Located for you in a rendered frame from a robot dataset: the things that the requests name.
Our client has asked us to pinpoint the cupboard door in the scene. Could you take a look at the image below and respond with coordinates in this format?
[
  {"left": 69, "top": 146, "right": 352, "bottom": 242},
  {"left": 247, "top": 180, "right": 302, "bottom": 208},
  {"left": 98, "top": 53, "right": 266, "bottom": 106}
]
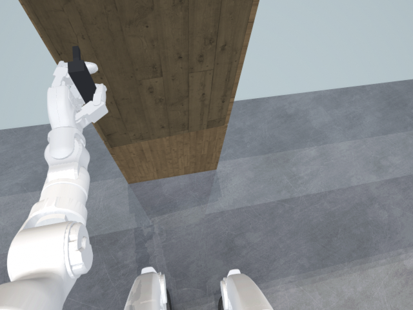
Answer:
[{"left": 21, "top": 0, "right": 253, "bottom": 148}]

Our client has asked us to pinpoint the right robot thigh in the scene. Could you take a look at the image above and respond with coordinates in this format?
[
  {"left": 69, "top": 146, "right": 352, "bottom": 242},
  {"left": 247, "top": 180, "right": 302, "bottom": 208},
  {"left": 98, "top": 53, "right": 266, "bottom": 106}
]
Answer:
[{"left": 221, "top": 274, "right": 273, "bottom": 310}]

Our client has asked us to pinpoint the robot thigh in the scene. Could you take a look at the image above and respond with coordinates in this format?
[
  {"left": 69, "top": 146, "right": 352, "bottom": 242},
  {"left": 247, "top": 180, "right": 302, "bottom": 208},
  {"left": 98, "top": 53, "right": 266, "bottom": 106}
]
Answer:
[
  {"left": 124, "top": 272, "right": 167, "bottom": 310},
  {"left": 221, "top": 274, "right": 273, "bottom": 310}
]

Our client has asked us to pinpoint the robot left upper arm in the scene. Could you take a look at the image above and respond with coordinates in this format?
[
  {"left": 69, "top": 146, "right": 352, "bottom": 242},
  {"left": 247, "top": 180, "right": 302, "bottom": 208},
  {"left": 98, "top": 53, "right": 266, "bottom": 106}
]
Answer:
[{"left": 0, "top": 221, "right": 93, "bottom": 310}]

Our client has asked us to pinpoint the left robot thigh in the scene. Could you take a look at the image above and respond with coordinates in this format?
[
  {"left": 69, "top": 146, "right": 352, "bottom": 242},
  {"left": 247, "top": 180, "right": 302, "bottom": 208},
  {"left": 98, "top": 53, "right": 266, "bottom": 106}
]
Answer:
[{"left": 124, "top": 272, "right": 167, "bottom": 310}]

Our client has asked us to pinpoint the robot left forearm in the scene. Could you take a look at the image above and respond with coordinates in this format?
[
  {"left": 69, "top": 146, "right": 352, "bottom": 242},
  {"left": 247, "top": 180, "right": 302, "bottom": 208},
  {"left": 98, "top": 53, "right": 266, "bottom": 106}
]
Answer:
[{"left": 7, "top": 127, "right": 90, "bottom": 281}]

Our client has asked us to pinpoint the handle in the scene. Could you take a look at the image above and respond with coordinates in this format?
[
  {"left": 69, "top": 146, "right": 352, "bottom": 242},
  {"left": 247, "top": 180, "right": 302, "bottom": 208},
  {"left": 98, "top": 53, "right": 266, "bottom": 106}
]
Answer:
[{"left": 68, "top": 46, "right": 96, "bottom": 104}]

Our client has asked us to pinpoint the left robot hand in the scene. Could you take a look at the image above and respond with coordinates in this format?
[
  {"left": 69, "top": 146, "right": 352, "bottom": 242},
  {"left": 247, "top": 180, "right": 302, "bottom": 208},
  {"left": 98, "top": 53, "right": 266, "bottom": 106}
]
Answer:
[{"left": 47, "top": 61, "right": 108, "bottom": 133}]

